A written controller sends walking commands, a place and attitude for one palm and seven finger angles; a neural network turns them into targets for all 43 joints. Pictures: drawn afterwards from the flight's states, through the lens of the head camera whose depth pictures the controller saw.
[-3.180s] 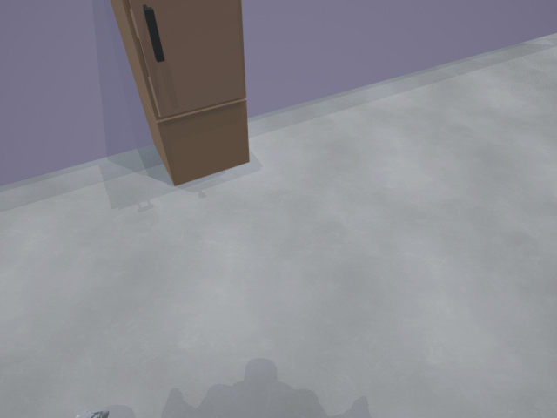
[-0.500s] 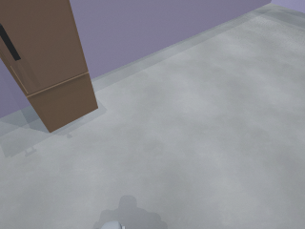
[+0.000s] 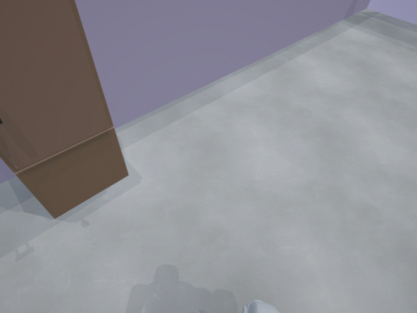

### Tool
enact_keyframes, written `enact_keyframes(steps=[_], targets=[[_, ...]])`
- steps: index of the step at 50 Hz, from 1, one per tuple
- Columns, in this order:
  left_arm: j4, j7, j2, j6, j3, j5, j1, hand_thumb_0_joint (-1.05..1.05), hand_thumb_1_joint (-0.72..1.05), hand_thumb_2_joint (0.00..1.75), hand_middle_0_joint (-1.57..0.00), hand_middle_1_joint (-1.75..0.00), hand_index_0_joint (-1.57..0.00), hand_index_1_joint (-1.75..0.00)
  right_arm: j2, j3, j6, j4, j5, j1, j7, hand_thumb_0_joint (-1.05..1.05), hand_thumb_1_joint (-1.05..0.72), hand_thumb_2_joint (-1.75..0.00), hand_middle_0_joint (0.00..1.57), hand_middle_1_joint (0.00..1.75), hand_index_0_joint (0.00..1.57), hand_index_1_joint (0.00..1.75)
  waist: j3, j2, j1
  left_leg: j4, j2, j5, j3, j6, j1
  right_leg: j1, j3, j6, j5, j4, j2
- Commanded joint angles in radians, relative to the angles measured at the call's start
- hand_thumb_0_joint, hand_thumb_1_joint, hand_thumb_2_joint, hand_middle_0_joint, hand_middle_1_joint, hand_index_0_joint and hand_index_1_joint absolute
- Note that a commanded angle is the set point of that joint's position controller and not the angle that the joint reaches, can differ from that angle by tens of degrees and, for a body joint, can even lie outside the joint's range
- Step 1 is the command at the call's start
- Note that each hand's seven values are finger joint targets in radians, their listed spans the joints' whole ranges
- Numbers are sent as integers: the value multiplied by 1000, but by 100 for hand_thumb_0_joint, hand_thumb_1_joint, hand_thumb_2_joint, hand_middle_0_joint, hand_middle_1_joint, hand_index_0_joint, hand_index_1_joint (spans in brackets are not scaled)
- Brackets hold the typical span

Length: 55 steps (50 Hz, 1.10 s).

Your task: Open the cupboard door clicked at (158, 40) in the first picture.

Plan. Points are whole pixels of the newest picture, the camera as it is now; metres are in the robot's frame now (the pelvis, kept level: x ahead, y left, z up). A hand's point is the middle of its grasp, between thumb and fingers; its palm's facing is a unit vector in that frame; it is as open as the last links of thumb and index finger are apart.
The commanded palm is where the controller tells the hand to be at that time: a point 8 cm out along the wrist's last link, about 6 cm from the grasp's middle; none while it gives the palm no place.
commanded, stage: walk to a spot facing it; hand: left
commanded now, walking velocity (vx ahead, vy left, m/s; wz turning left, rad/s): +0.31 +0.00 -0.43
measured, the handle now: out of the picture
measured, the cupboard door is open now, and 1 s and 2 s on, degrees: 0 0 0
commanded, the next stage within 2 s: turn to face it in 0.10 s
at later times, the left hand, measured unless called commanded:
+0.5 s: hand (172, 239) +0.32 +0.11 -0.16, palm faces +0.00 -0.98 -0.21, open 7.1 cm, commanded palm none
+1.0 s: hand (132, 254) +0.27 +0.20 -0.17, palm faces +0.29 -0.91 -0.28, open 7.4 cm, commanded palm none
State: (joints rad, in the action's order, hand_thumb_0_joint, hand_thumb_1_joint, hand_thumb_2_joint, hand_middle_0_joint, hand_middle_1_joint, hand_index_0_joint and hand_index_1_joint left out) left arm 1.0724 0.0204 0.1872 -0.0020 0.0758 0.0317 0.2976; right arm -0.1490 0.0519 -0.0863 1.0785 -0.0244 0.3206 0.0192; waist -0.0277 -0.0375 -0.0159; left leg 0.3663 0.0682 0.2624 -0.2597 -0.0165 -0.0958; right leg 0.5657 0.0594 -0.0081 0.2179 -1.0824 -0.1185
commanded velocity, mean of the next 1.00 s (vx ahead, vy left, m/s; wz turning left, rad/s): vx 0.04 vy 0.00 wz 0.42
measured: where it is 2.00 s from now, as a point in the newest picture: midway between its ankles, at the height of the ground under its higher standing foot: outside the picture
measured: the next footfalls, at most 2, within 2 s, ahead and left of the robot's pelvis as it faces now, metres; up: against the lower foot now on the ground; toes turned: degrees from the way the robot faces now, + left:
right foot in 0.22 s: +0.25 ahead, -0.15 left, +0.00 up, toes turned -15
left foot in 0.68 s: +0.32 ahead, +0.08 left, +0.00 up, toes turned +15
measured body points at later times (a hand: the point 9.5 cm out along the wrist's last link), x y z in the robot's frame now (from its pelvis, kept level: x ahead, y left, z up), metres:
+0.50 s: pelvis +0.20 -0.06 -0.01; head +0.22 -0.07 +0.44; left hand +0.32 +0.16 -0.15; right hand +0.21 -0.29 -0.17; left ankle +0.23 +0.07 -0.69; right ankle +0.21 -0.14 -0.75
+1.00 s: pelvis +0.25 -0.03 -0.01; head +0.28 -0.02 +0.44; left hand +0.26 +0.25 -0.15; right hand +0.38 -0.26 -0.15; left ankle +0.28 +0.07 -0.75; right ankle +0.27 -0.20 -0.69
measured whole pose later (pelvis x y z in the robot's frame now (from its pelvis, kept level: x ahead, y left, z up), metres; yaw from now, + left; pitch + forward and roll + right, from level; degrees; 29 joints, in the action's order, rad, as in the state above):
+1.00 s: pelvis +0.25 -0.03 -0.01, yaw +15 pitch +1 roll -2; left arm 0.92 -0.02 0.26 -0.05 0.08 0.01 0.18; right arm -0.21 0.06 0.03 0.92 -0.02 0.19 -0.02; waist -0.06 0.01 0.02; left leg 0.49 -0.02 0.15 0.00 -0.05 -0.36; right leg 0.42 0.02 -0.09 0.43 -0.92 -0.08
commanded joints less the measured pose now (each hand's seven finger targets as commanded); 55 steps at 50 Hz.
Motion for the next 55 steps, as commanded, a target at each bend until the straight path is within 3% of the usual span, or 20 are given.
enact_keyframes(steps=[1,6,8,9,10,11,12,13,16,18,29,32,33,34,35,37,39,41,51,55], targets=[[-97,14,-7,10,-4,1,-118,0,90,90,-20,-30,-20,-30,-112,19,-6,4,-2,111,4,0,-90,-90,20,30,20,30,-95,155,42,-203,262,-215,90,-91,46,86,33,-3,-43,216,-23],[-127,13,2,19,-3,-1,-195,0,90,90,-20,-30,-20,-30,-128,22,9,26,-9,151,4,0,-90,-90,20,30,20,30,-106,188,55,-96,274,-454,18,-73,111,-12,100,36,-21,403,47],[-104,12,26,27,5,1,-99,0,90,90,-20,-30,-20,-30,-153,26,15,15,-4,126,6,0,-90,-90,20,30,20,30,-38,183,1,73,269,-690,-17,-56,121,-176,137,67,3,453,105],[-69,10,56,36,13,5,24,0,90,90,-20,-30,-20,-30,-165,26,16,8,2,104,5,0,-90,-90,20,30,20,30,23,167,-62,247,240,-734,-46,-29,74,-350,153,82,-43,514,134],[-31,1,131,51,33,9,156,0,90,90,-20,-30,-20,-30,-147,20,16,-1,13,104,-4,0,-90,-90,20,30,20,30,117,56,-124,497,200,-567,-55,8,-116,-620,55,113,-149,547,50],[-9,-19,248,63,56,3,252,0,90,90,-20,-30,-20,-30,-55,3,13,-29,28,146,-5,0,-90,-90,20,30,20,30,254,-215,-130,850,28,223,-16,54,-415,-859,-414,228,-452,607,-283],[-7,-28,274,58,50,-25,242,0,90,90,-20,-30,-20,-30,-73,5,21,-39,29,104,3,0,-90,-90,20,30,20,30,259,-135,-116,984,20,341,149,38,-437,-774,-455,291,-589,699,-355],[-32,-32,242,59,40,-22,145,0,90,90,-20,-30,-20,-30,-55,6,29,-34,24,96,5,0,-90,-90,20,30,20,30,222,-157,-79,1034,42,272,228,37,-448,-669,-409,264,-514,728,-340],[-70,-48,101,66,-5,-15,-47,0,90,90,-20,-30,-20,-30,-29,-1,62,2,8,84,3,0,-90,-90,20,30,20,30,37,9,15,916,98,122,260,38,-388,-353,-137,174,-476,772,-248],[-74,-49,80,71,-19,-11,-90,0,90,90,-20,-30,-20,-30,-10,-8,83,21,7,142,1,0,-90,-90,20,30,20,30,59,-24,57,795,85,105,246,50,-343,-318,-8,147,-531,765,-215],[-137,-54,144,21,14,-6,-94,0,90,90,-20,-30,-20,-30,-66,7,108,-135,2,-106,-36,0,-90,-90,20,30,20,30,-14,-101,7,424,52,75,136,54,-356,-404,110,124,-384,691,-257],[-157,-50,167,7,25,-13,-97,0,90,90,-20,-30,-20,-30,-127,24,105,-149,-4,-24,-37,0,-90,-90,20,30,20,30,47,24,59,210,21,-72,126,32,-156,-365,168,64,-301,463,-226],[-181,-44,139,-1,25,-22,-86,0,90,90,-20,-30,-20,-30,-213,44,96,-151,-11,40,-34,0,-90,-90,20,30,20,30,83,244,87,85,153,-347,358,-48,-33,-212,203,-10,-70,245,-123],[-235,-40,90,-4,9,-28,-116,0,90,90,-20,-30,-20,-30,-312,62,93,-158,-8,89,-27,0,-90,-90,20,30,20,30,94,450,108,-22,384,-676,673,-205,31,-20,165,-75,486,-14,12],[-253,-48,114,-15,7,-14,-160,0,90,90,-20,-30,-20,-30,-309,59,94,-143,0,98,-19,0,-90,-90,20,30,20,30,134,294,115,-37,383,-459,692,-231,-3,-19,18,-58,484,-115,21],[-244,-41,113,-11,18,-14,-184,0,90,90,-20,-30,-20,-30,-274,50,91,-188,-2,-31,-8,0,-90,-90,20,30,20,30,87,229,76,-48,303,-238,631,-190,-76,49,-41,-62,325,-155,-2],[-212,-32,117,-17,23,-13,-129,0,90,90,-20,-30,-20,-30,-244,40,85,-216,-1,-114,-7,0,-90,-90,20,30,20,30,79,166,36,-56,215,-203,505,-140,-126,-11,-43,-67,210,-103,-3],[-203,-30,120,-22,22,-15,-105,0,90,90,-20,-30,-20,-30,-249,41,82,-222,3,-121,-7,0,-90,-90,20,30,20,30,100,159,32,-61,183,-221,473,-136,-116,-49,-40,-73,187,-32,7],[-257,-42,119,-24,14,-21,-123,0,90,90,-20,-30,-20,-30,-286,74,111,-222,-2,-108,-21,0,-90,-90,20,30,20,30,105,198,56,-34,146,-195,612,-157,-102,-159,-38,-67,237,288,78],[-238,-49,148,-14,23,-27,12,0,90,90,-20,-30,-20,-30,-267,79,124,-254,6,-179,-28,0,-90,-90,20,30,20,30,112,172,-10,39,60,-101,593,-79,-275,-434,-23,-42,74,637,89]])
